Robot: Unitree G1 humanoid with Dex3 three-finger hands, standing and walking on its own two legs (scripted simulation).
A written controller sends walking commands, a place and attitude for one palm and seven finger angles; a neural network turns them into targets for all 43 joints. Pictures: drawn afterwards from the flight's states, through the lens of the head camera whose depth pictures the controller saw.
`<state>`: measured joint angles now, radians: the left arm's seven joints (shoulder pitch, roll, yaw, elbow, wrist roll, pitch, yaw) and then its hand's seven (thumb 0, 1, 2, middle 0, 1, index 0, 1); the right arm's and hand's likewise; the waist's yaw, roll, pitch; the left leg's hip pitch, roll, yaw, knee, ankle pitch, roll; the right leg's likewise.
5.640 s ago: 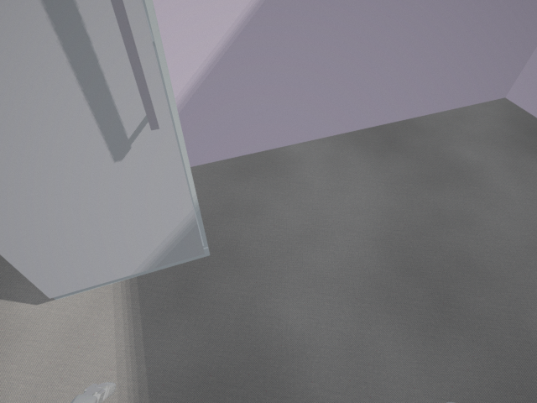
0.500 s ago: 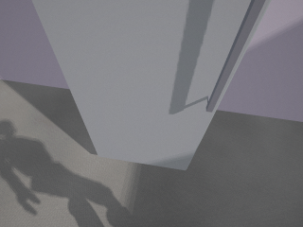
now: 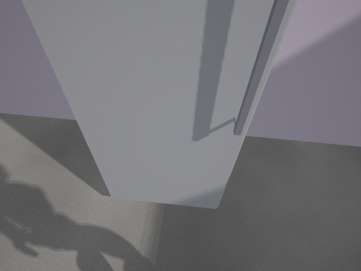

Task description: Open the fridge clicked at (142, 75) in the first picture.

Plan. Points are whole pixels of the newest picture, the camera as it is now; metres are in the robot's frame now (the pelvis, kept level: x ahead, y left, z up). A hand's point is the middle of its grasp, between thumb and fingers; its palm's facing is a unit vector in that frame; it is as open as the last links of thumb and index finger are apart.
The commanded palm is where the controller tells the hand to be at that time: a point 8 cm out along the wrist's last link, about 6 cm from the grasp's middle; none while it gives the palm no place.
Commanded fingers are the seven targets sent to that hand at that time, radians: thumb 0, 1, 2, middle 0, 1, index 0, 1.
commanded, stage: look again from close up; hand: right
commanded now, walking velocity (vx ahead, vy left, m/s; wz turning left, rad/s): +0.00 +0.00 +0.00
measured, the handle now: (258, 59) +0.52 -0.13 +0.23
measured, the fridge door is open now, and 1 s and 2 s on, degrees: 0 0 0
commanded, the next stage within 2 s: none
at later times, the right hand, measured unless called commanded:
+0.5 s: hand out of the picture +0.00 -0.27 -0.16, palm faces +0.00 +0.95 -0.31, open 7.4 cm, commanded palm none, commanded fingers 0.00 -0.90 -0.90 0.20 0.30 0.20 0.30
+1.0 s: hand out of the picture +0.03 -0.25 -0.16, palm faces -0.04 +0.96 -0.29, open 7.4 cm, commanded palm none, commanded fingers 0.00 -0.90 -0.90 0.20 0.30 0.20 0.30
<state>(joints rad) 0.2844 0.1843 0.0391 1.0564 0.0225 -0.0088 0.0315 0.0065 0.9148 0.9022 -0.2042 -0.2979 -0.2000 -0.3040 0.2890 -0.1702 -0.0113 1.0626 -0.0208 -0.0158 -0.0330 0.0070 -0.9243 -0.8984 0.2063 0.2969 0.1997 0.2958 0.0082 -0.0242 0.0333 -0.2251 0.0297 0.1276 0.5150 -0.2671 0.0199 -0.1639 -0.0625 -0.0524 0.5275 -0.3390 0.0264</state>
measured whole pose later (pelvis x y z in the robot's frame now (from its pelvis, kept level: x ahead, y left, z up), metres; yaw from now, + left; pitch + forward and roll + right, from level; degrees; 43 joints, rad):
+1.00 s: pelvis -0.03 -0.03 +0.01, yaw +1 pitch -2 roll +0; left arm 0.17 0.30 0.01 1.09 0.01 -0.01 -0.01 0.00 0.90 0.90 -0.20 -0.30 -0.20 -0.30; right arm 0.18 -0.28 0.02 1.06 -0.02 -0.01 -0.01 0.01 -0.91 -0.90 0.21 0.30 0.20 0.30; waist 0.00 0.00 0.05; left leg -0.21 0.07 0.10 0.40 -0.15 -0.02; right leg -0.14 -0.01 -0.08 0.41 -0.24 -0.02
